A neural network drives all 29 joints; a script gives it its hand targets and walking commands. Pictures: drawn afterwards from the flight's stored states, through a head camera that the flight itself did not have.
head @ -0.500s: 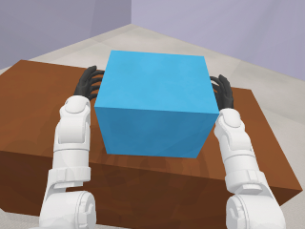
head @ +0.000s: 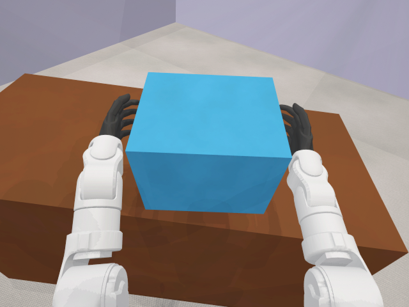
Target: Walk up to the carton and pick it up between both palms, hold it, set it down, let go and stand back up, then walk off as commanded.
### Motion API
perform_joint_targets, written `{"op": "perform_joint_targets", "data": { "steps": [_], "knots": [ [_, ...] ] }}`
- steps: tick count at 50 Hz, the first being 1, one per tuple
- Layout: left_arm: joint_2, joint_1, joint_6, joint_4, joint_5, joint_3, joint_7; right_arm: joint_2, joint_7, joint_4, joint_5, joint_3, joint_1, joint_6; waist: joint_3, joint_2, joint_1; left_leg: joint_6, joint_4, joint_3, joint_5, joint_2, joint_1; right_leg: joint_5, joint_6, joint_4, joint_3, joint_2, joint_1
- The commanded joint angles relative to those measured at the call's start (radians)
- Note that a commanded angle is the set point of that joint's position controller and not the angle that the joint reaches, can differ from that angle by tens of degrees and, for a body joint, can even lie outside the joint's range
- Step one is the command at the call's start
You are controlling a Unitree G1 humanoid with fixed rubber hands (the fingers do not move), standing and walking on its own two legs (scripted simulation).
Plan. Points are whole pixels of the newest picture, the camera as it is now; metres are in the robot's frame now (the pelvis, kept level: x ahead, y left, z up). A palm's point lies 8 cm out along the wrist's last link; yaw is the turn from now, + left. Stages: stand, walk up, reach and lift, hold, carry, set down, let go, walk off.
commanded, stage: set down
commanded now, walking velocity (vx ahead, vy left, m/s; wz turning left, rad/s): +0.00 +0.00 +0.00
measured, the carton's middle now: (207, 145) +0.42 +0.01 +0.11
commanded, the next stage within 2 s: none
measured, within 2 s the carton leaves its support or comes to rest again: rests again in 1.72 s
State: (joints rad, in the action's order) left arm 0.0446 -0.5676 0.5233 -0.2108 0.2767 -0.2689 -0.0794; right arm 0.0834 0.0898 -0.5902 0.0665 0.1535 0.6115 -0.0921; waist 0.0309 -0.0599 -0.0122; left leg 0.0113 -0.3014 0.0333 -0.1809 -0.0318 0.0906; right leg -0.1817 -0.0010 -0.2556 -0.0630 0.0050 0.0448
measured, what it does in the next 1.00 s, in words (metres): stands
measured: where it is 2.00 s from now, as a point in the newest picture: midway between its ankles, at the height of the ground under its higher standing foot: outside the picture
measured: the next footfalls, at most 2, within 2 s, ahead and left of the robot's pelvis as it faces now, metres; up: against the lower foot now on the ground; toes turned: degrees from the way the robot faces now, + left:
none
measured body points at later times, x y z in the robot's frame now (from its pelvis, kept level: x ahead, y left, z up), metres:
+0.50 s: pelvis +0.01 +0.00 +0.00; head +0.01 +0.02 +0.45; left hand +0.40 +0.18 +0.13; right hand +0.40 -0.18 +0.13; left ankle -0.01 +0.12 -0.75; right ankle -0.03 -0.11 -0.75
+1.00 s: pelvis +0.01 +0.00 +0.00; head +0.02 +0.02 +0.45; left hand +0.41 +0.17 +0.10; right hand +0.41 -0.19 +0.10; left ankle -0.01 +0.12 -0.75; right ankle -0.03 -0.11 -0.75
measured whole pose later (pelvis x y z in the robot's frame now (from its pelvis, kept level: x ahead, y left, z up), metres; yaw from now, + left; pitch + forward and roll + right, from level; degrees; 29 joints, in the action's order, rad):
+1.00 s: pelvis +0.01 +0.00 +0.00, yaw +0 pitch -1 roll +0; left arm 0.00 -0.58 0.28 -0.48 0.27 -0.27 -0.02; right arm 0.08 -0.01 -0.78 -0.06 0.31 0.61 0.05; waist -0.03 -0.05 -0.01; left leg 0.01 -0.30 0.03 -0.19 -0.03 0.09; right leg -0.20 0.00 -0.25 -0.06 0.01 0.05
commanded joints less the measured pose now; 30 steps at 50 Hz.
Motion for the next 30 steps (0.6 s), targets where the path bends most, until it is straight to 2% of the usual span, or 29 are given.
{"op": "perform_joint_targets", "data": {
  "steps": [1, 2, 4, 5, 6, 7, 8, 9, 10, 11, 12, 13, 14, 15, 16, 17, 18, 19, 20, 21, 22, 23, 24, 25, 26, 27, 28, 29, 30],
  "knots": [
    [-0.465, -0.513, -0.083, 0.007, -0.1, 0.323, -0.118, -0.288, -0.161, 0.077, -0.065, -0.186, 0.596, 0.08, 0.239, 0.136, -0.093, 0.057, 0.013, 0.01, 0.357, 0.031, -0.263, 0.185, -0.018, 0.025, -0.076, -0.053, -0.006],
    [-0.454, -0.524, -0.087, -0.013, -0.091, 0.304, -0.12, -0.299, -0.166, 0.032, -0.083, -0.165, 0.586, 0.073, 0.208, 0.125, -0.092, 0.056, 0.022, 0.017, 0.325, 0.04, -0.235, 0.16, -0.017, 0.028, -0.076, -0.046, -0.019],
    [-0.469, -0.55, -0.1, -0.003, -0.102, 0.327, -0.105, -0.297, -0.172, 0.047, -0.085, -0.159, 0.63, 0.09, 0.248, 0.132, -0.089, 0.057, 0.015, 0.011, 0.352, 0.032, -0.248, 0.167, -0.015, 0.023, -0.08, -0.048, 0.0],
    [-0.475, -0.561, -0.12, 0.03, -0.11, 0.341, -0.097, -0.327, -0.175, 0.07, -0.088, -0.171, 0.623, 0.106, 0.286, 0.125, -0.073, 0.061, 0.008, 0.015, 0.382, 0.03, -0.262, 0.182, -0.014, 0.022, -0.078, -0.052, -0.007],
    [-0.474, -0.58, -0.121, -0.002, -0.115, 0.333, -0.092, -0.31, -0.183, 0.038, -0.1, -0.168, 0.633, 0.105, 0.267, 0.134, -0.087, 0.063, 0.014, 0.011, 0.361, 0.024, -0.261, 0.173, -0.014, 0.02, -0.085, -0.054, 0.012],
    [-0.472, -0.524, -0.124, 0.002, -0.114, 0.341, -0.087, -0.315, -0.179, 0.1, -0.093, -0.18, 0.631, 0.123, 0.306, 0.118, -0.069, 0.055, -0.006, 0.01, 0.417, 0.028, -0.272, 0.242, -0.019, 0.015, -0.078, -0.055, -0.002],
    [-0.486, -0.498, -0.125, -0.006, -0.116, 0.342, -0.087, -0.305, -0.177, 0.061, -0.095, -0.175, 0.597, 0.116, 0.278, 0.102, -0.089, 0.057, -0.002, 0.01, 0.442, 0.031, -0.276, 0.265, -0.022, 0.017, -0.082, -0.056, -0.001],
    [-0.489, -0.51, -0.132, 0.024, -0.121, 0.359, -0.08, -0.3, -0.176, 0.069, -0.097, -0.175, 0.587, 0.126, 0.307, 0.12, -0.1, 0.067, -0.011, 0.001, 0.478, 0.028, -0.293, 0.276, -0.022, 0.017, -0.083, -0.059, -0.015],
    [-0.462, -0.462, -0.124, -0.023, -0.096, 0.32, -0.085, -0.299, -0.182, 0.032, -0.097, -0.175, 0.547, 0.117, 0.244, 0.125, -0.089, 0.064, -0.005, 0.013, 0.446, 0.03, -0.28, 0.247, -0.022, 0.025, -0.084, -0.056, -0.013],
    [-0.469, -0.502, -0.128, 0.009, -0.102, 0.325, -0.074, -0.295, -0.187, 0.046, -0.091, -0.173, 0.579, 0.125, 0.278, 0.115, -0.069, 0.062, -0.001, 0.014, 0.432, 0.029, -0.28, 0.251, -0.024, 0.016, -0.087, -0.056, 0.003],
    [-0.477, -0.481, -0.132, -0.026, -0.086, 0.316, -0.081, -0.306, -0.179, 0.053, -0.098, -0.161, 0.581, 0.127, 0.276, 0.116, -0.075, 0.058, -0.006, 0.02, 0.437, 0.032, -0.276, 0.271, -0.022, 0.018, -0.072, -0.05, -0.015],
    [-0.461, -0.491, -0.14, -0.018, -0.095, 0.314, -0.081, -0.298, -0.179, 0.077, -0.095, -0.176, 0.605, 0.138, 0.293, 0.091, -0.061, 0.042, -0.005, 0.02, 0.427, 0.038, -0.254, 0.297, -0.029, 0.016, -0.067, -0.043, -0.032],
    [-0.482, -0.497, -0.145, -0.009, -0.11, 0.335, -0.079, -0.312, -0.177, 0.049, -0.104, -0.176, 0.587, 0.13, 0.3, 0.092, -0.08, 0.047, -0.006, 0.017, 0.452, 0.033, -0.269, 0.318, -0.033, 0.005, -0.072, -0.048, -0.018],
    [-0.498, -0.515, -0.152, -0.008, -0.104, 0.353, -0.07, -0.292, -0.185, 0.06, -0.106, -0.155, 0.593, 0.149, 0.324, 0.14, -0.103, 0.072, -0.023, 0.004, 0.49, 0.029, -0.294, 0.308, -0.023, -0.001, -0.089, -0.058, 0.0],
    [-0.46, -0.477, -0.148, -0.047, -0.086, 0.311, -0.07, -0.299, -0.188, -0.005, -0.107, -0.163, 0.534, 0.129, 0.266, 0.124, -0.075, 0.063, -0.012, 0.01, 0.483, 0.036, -0.262, 0.308, -0.028, 0.005, -0.082, -0.059, -0.014],
    [-0.452, -0.495, -0.151, -0.066, -0.098, 0.322, -0.069, -0.277, -0.187, 0.035, -0.115, -0.132, 0.596, 0.145, 0.267, 0.105, -0.082, 0.06, -0.01, 0.008, 0.448, 0.031, -0.259, 0.281, -0.028, 0.011, -0.085, -0.056, 0.001],
    [-0.48, -0.49, -0.155, -0.049, -0.096, 0.333, -0.063, -0.291, -0.191, 0.014, -0.116, -0.136, 0.573, 0.141, 0.285, 0.127, -0.087, 0.068, -0.013, 0.013, 0.448, 0.032, -0.272, 0.268, -0.023, 0.007, -0.088, -0.058, 0.019],
    [-0.483, -0.498, -0.166, -0.025, -0.101, 0.326, -0.055, -0.29, -0.2, 0.003, -0.107, -0.149, 0.561, 0.145, 0.308, 0.101, -0.067, 0.067, -0.009, 0.003, 0.451, 0.021, -0.284, 0.268, -0.027, 0.007, -0.095, -0.064, 0.018],
    [-0.476, -0.467, -0.164, -0.034, -0.088, 0.321, -0.057, -0.279, -0.197, 0.027, -0.102, -0.155, 0.556, 0.15, 0.288, 0.103, -0.068, 0.064, -0.011, 0.011, 0.484, 0.026, -0.268, 0.308, -0.029, 0.005, -0.087, -0.064, 0.01],
    [-0.491, -0.492, -0.168, -0.052, -0.09, 0.32, -0.06, -0.305, -0.2, 0.02, -0.112, -0.145, 0.57, 0.159, 0.292, 0.119, -0.077, 0.066, -0.018, 0.01, 0.47, 0.026, -0.28, 0.286, -0.03, 0.009, -0.088, -0.055, 0.022],
    [-0.496, -0.481, -0.162, -0.074, -0.088, 0.329, -0.058, -0.273, -0.196, 0.004, -0.119, -0.111, 0.566, 0.157, 0.26, 0.128, -0.098, 0.066, -0.014, 0.003, 0.459, 0.026, -0.279, 0.274, -0.024, 0.019, -0.085, -0.051, 0.039],
    [-0.465, -0.496, -0.173, -0.116, -0.077, 0.299, -0.058, -0.278, -0.198, -0.022, -0.134, -0.112, 0.546, 0.154, 0.26, 0.117, -0.073, 0.051, 0.009, 0.016, 0.371, 0.03, -0.236, 0.235, -0.023, 0.022, -0.077, -0.045, 0.025],
    [-0.464, -0.515, -0.186, -0.089, -0.077, 0.292, -0.054, -0.292, -0.204, -0.023, -0.142, -0.109, 0.572, 0.158, 0.284, 0.094, -0.06, 0.052, 0.002, 0.018, 0.4, 0.03, -0.245, 0.26, -0.026, 0.008, -0.08, -0.049, 0.02],
    [-0.493, -0.521, -0.2, -0.091, -0.079, 0.317, -0.043, -0.296, -0.21, -0.025, -0.148, -0.112, 0.589, 0.162, 0.294, 0.111, -0.061, 0.06, 0.0, 0.013, 0.418, 0.03, -0.243, 0.291, -0.029, -0.001, -0.082, -0.052, 0.024],
    [-0.503, -0.514, -0.203, -0.064, -0.1, 0.338, -0.039, -0.307, -0.206, 0.005, -0.134, -0.125, 0.604, 0.181, 0.305, 0.1, -0.07, 0.063, -0.017, 0.011, 0.479, 0.026, -0.255, 0.328, -0.029, -0.006, -0.085, -0.055, 0.019],
    [-0.492, -0.498, -0.201, -0.092, -0.078, 0.301, -0.041, -0.306, -0.21, -0.031, -0.158, -0.104, 0.567, 0.178, 0.317, 0.11, -0.063, 0.063, -0.025, 0.017, 0.499, 0.026, -0.283, 0.326, -0.029, -0.004, -0.087, -0.055, 0.031],
    [-0.49, -0.521, -0.216, -0.076, -0.089, 0.319, -0.035, -0.294, -0.213, -0.032, -0.151, -0.098, 0.577, 0.181, 0.308, 0.109, -0.074, 0.071, -0.029, 0.01, 0.515, 0.022, -0.287, 0.324, -0.03, -0.007, -0.089, -0.06, 0.052],
    [-0.479, -0.493, -0.211, -0.139, -0.072, 0.303, -0.037, -0.284, -0.217, -0.061, -0.164, -0.084, 0.568, 0.177, 0.273, 0.125, -0.076, 0.068, -0.011, 0.011, 0.459, 0.029, -0.263, 0.282, -0.027, 0.009, -0.087, -0.054, 0.047],
    [-0.457, -0.502, -0.217, -0.146, -0.067, 0.276, -0.037, -0.286, -0.221, -0.076, -0.166, -0.082, 0.557, 0.177, 0.271, 0.108, -0.041, 0.055, -0.008, 0.028, 0.43, 0.026, -0.241, 0.277, -0.028, 0.005, -0.079, -0.049, 0.035]
  ]
}}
